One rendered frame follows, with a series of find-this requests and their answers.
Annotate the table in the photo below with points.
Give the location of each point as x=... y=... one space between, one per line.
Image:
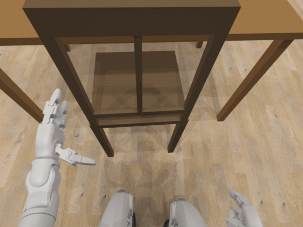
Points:
x=257 y=20

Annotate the right robot thigh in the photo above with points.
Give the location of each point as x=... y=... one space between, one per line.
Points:
x=184 y=214

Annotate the right robot hand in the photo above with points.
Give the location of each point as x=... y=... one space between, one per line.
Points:
x=246 y=217

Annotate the left robot hand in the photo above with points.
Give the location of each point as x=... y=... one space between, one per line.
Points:
x=49 y=132

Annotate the left robot thigh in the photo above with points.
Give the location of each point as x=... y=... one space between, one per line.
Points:
x=119 y=208

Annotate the chair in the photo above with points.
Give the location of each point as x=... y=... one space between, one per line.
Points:
x=133 y=88

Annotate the robot thigh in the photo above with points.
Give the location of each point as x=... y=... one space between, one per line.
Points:
x=184 y=214
x=119 y=208

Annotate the left robot forearm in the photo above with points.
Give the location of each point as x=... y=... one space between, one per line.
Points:
x=42 y=203

